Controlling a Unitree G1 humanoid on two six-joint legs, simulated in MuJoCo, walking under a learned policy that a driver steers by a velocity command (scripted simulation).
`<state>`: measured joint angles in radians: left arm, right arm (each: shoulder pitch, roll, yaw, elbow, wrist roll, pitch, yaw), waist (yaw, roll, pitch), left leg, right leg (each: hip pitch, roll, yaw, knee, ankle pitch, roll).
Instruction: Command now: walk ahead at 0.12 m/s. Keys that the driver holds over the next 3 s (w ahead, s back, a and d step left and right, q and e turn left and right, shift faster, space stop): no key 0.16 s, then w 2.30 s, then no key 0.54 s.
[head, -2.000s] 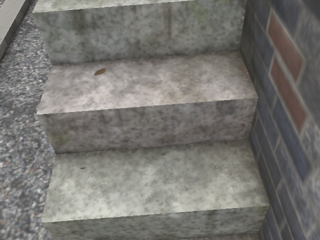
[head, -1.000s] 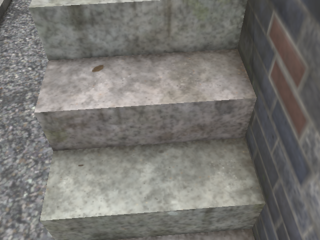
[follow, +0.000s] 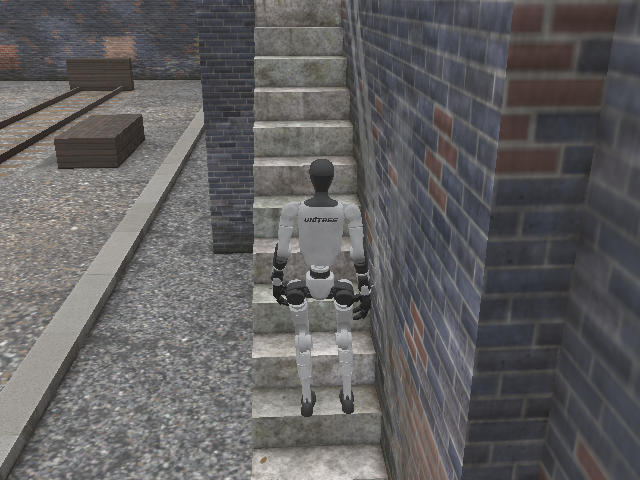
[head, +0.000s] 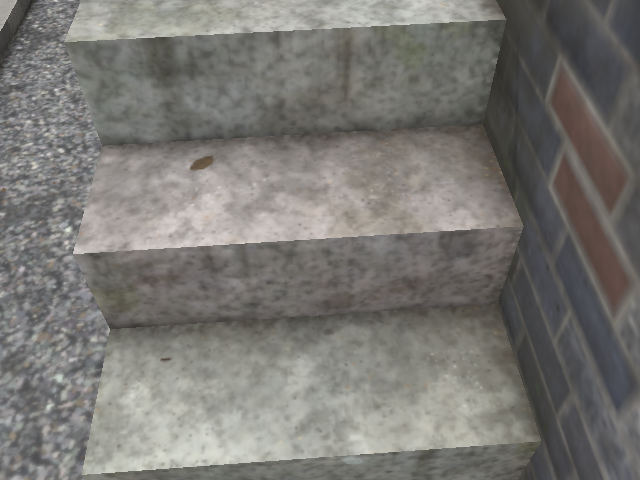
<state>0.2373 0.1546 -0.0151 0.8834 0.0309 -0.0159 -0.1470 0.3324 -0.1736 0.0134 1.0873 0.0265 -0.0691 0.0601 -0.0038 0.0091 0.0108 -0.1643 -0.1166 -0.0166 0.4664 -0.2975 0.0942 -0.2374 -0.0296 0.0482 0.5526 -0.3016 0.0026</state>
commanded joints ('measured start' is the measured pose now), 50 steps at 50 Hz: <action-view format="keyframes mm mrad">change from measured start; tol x32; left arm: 1 85 55 -4 -12 -6 16 -15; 38 -195 3 0 -256 3 119 20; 44 487 66 32 86 84 144 71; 50 -125 9 2 -59 -14 -58 120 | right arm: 1 89 -94 -20 -3 -4 -11 11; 19 48 -22 -3 -16 -47 -21 -46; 26 498 -247 -98 130 -61 -24 -59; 36 -7 -224 -13 -106 -121 -38 -9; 50 168 -185 -59 -89 -63 60 -41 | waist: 1 -1 2 -41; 43 247 -56 -207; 50 -183 -123 -209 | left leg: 1 118 145 -137 -41 759 -6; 18 -101 73 -77 8 -201 -1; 26 278 540 -680 -129 583 452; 33 -84 284 -137 -206 321 157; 37 -616 175 -39 -333 1320 205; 40 38 238 -27 80 1928 216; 41 -25 220 -60 277 1853 168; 42 -381 92 -3 738 436 68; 46 -770 169 -118 1221 173 16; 50 -354 114 31 1219 64 -83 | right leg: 1 -17 -5 -9 -13 348 -61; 21 -188 -106 127 -131 -120 -205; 25 -596 47 -19 589 -119 -84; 28 -1007 95 89 1711 -218 -92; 31 -1193 69 6 1932 -246 -180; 34 -907 44 -135 1819 -163 -193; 37 -201 77 -345 869 198 -86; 40 -338 146 -247 384 134 -84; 42 141 -151 184 210 719 -312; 50 -450 27 -93 75 328 -45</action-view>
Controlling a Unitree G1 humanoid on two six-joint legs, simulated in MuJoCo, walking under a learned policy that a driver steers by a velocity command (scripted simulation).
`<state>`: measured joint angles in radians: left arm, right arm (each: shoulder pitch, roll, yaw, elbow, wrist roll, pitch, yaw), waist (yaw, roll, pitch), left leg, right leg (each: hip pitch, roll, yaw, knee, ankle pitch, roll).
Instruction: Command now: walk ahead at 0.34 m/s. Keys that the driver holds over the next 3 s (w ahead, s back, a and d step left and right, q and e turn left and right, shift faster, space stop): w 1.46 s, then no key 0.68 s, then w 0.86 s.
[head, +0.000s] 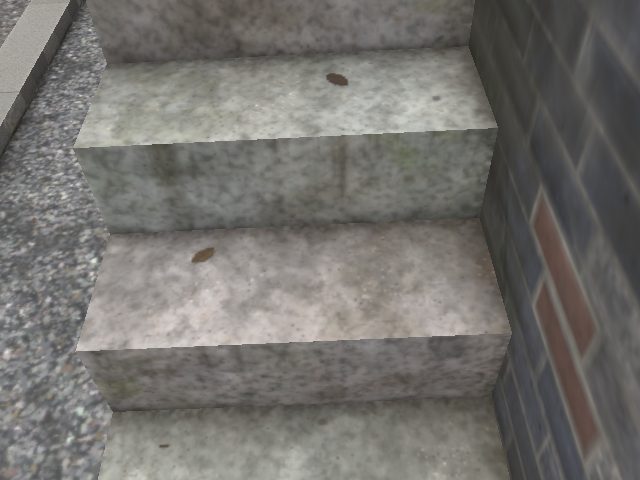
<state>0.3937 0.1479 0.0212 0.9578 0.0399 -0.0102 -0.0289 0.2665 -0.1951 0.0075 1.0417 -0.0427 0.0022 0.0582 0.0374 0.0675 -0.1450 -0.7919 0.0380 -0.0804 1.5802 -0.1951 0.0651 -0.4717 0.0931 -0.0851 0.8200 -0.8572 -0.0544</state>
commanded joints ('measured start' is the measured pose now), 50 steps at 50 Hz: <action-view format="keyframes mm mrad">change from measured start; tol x64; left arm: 1 -311 82 -26 -154 -8 -66 6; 50 -489 35 -59 -360 -94 -83 -154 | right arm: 1 293 -175 -61 -28 14 -10 -35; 50 -91 2 18 -341 108 -80 2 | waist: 1 -252 -149 -46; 50 -166 -42 76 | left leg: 1 352 -50 108 88 16 -72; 8 593 64 92 -1205 335 125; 14 562 627 -737 -1384 352 514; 18 249 -19 -8 -1025 1276 163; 23 316 0 12 -282 -339 -81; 37 334 380 -356 -1160 920 400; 50 242 114 -37 -640 -162 -226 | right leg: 1 -279 -89 4 -164 860 32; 10 -778 51 131 1516 101 -220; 23 -54 -397 638 130 1381 -264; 37 -492 1 158 1694 258 181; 41 44 -154 -57 -1 548 172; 45 368 -277 280 -134 1374 -202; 50 45 -347 441 -322 804 -16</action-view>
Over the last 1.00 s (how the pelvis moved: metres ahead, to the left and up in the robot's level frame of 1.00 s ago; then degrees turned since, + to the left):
0.09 -0.05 0.11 1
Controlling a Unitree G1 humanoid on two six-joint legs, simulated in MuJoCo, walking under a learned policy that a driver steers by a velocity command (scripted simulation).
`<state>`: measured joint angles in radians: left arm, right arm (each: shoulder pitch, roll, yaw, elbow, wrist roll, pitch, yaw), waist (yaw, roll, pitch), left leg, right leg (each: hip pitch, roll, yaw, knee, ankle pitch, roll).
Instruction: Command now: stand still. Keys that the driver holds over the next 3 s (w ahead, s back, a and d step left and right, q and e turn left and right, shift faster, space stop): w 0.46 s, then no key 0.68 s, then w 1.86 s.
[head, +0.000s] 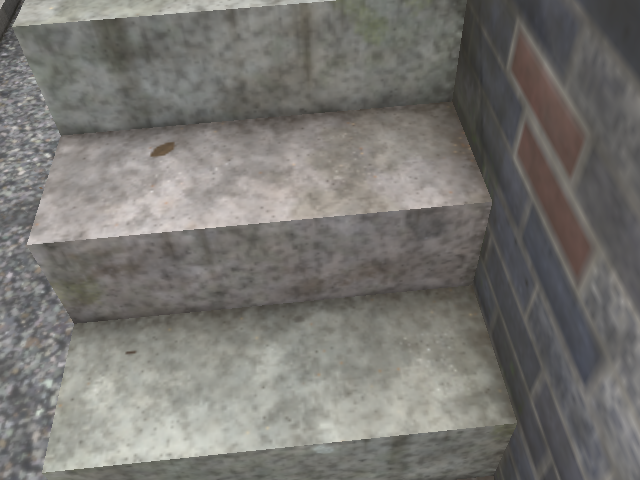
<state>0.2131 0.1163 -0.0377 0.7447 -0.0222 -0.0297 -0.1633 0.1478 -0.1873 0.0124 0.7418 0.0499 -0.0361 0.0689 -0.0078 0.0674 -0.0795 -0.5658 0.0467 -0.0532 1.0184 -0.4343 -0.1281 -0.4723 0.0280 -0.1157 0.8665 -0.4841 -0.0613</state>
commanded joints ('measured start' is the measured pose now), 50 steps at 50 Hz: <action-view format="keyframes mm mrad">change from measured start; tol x8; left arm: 1 -249 76 2 -129 -24 -60 -14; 5 -35 93 22 -55 35 -61 9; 23 -81 85 21 -76 37 -66 31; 24 98 189 56 6 76 -43 33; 30 33 -35 -18 -42 44 -52 5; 33 44 159 32 -26 48 -38 -11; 50 92 111 39 64 57 10 -17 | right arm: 1 -19 -1 26 -58 7 -47 -2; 7 -123 -16 25 -63 -35 -36 -11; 23 -80 -73 -36 29 -27 -33 -27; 25 11 -233 -103 77 -64 -33 -80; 27 46 -189 -83 89 -54 -36 -102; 30 -196 38 10 42 15 -29 -59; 32 4 -91 -39 115 -11 -38 -49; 36 80 -118 -49 185 -20 -48 -45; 50 18 -76 -17 226 -23 -20 -24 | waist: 1 -81 -44 25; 5 31 -82 -23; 23 6 -23 9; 25 -32 -29 135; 30 85 -5 -8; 31 -8 -47 -13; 50 4 -94 36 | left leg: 1 60 79 -65 -186 86 7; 6 24 39 -61 -298 129 106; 23 262 19 -100 -513 249 229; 24 251 71 -237 -593 -411 356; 25 220 105 -342 -630 -483 403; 27 292 160 -452 -726 -325 456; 30 172 36 -184 -555 118 267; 34 382 -40 -23 -468 581 231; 37 370 -25 -37 -492 635 224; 50 323 -45 -38 -563 434 153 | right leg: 1 47 -226 396 -369 307 39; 5 248 -189 301 -316 311 -33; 23 104 -74 77 -270 158 66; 24 -8 -108 137 -299 -178 -35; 26 -113 -77 114 -213 -6 -29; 28 9 -76 105 -226 211 4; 30 243 -115 129 -408 325 31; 35 229 -96 112 -354 563 -27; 50 281 -132 138 -381 493 -11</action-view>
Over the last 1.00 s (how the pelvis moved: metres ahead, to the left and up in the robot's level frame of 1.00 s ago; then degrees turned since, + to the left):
-0.09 0.01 -0.15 -1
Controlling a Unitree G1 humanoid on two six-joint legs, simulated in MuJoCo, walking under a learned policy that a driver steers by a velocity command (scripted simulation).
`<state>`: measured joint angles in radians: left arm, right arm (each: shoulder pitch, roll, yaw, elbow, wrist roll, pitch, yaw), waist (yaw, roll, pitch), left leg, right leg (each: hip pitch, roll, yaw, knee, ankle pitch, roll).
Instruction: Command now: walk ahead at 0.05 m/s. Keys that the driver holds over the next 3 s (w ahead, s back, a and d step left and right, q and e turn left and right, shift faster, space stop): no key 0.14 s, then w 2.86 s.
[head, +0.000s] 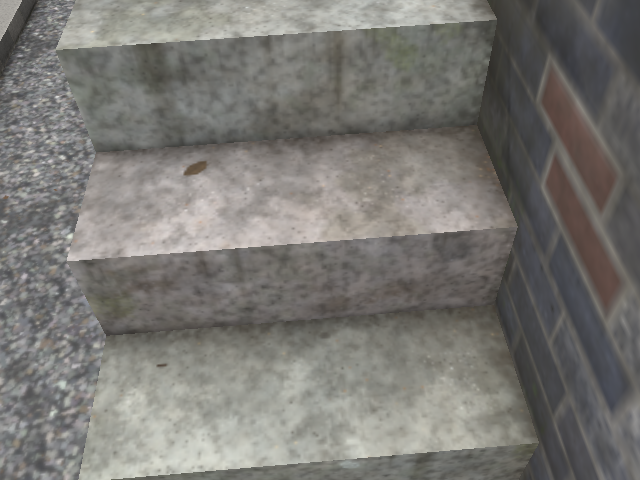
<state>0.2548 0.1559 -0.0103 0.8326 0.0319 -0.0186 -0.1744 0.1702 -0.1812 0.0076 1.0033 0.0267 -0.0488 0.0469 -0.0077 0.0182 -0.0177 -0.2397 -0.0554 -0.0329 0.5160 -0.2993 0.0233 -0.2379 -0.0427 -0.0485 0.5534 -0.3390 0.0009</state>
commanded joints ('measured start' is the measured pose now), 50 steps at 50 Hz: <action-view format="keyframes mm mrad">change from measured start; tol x32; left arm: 1 53 71 13 -20 3 -1 -5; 26 65 67 35 59 33 -67 60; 35 -490 51 -24 -352 -45 16 63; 42 346 210 50 32 32 128 72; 50 58 -85 -10 200 16 -41 38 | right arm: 1 -4 -83 -12 -33 0 -6 -3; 17 31 -63 -16 -35 -23 -37 -57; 25 708 -242 -89 201 -75 -18 -39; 50 83 -2 17 -79 -56 54 -34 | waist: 1 5 -47 -23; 25 -208 180 105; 39 184 240 -143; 42 298 -261 -443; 50 -16 -40 -96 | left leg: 1 -3 56 -58 -63 292 0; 20 138 47 -1 58 30 91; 25 418 446 -721 -210 194 476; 32 -124 274 -97 -327 265 188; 35 -533 243 -111 -576 753 259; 40 173 336 24 37 2340 317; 41 -197 277 -21 295 2014 263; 42 -513 48 -50 791 631 154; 50 -1047 150 -66 1443 255 110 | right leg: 1 48 -62 72 -70 344 -74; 20 -217 -199 202 -157 -74 -237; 23 -497 46 -25 477 -151 -70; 26 -1192 173 284 1777 -103 -139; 29 -1435 131 250 1971 -71 -254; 35 -524 80 -149 1003 -213 -139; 39 -609 218 -184 685 -24 -93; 42 144 -91 655 54 -16 -442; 44 -228 -140 871 -58 -548 -337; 50 -285 -71 350 -127 -73 -252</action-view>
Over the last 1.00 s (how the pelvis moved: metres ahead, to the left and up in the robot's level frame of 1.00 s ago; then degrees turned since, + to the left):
0.01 0.03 0.04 1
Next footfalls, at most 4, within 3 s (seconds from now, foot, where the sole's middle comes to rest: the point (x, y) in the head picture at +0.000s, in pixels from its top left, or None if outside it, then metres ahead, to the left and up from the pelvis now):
0.80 right None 0.26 -0.09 -0.58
1.38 left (229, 405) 0.49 0.18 -0.38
1.96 right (353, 182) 0.78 -0.02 -0.19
2.44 left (225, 3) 1.00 0.18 0.01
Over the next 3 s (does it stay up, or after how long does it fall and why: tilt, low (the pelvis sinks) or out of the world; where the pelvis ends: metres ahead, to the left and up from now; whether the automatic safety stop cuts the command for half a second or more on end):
stays up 1.11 0.07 0.85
